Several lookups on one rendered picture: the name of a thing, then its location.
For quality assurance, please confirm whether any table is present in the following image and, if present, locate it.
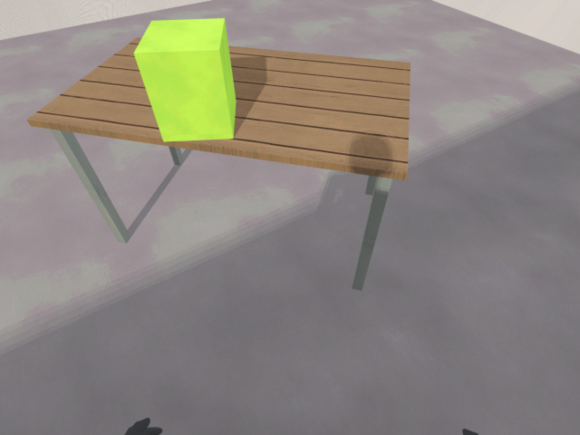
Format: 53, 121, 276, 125
27, 37, 411, 291

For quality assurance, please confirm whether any carton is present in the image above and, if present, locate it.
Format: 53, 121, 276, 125
134, 18, 236, 142

